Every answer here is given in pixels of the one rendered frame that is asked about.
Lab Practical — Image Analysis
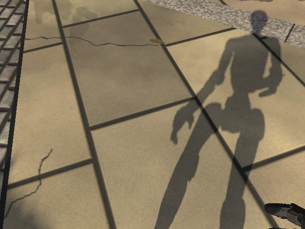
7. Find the robot right hand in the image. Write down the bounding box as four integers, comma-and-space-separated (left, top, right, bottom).
264, 203, 305, 229

